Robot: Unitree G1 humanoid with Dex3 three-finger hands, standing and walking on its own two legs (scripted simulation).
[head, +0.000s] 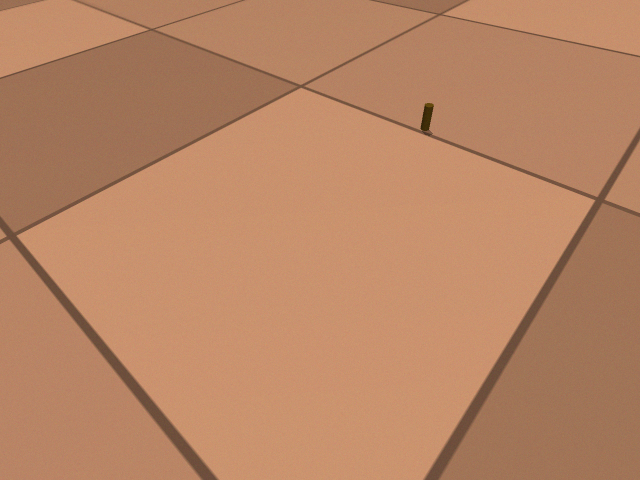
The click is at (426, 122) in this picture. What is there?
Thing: squat round
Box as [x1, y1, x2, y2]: [421, 103, 433, 130]
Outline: 431,103 426,103 424,107 421,123 421,129 427,130 429,126 433,106
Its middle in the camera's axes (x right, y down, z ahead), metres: +0.65 -0.74 +2.30
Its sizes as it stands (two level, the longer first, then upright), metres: 0.051 0.051 0.152
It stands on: the floor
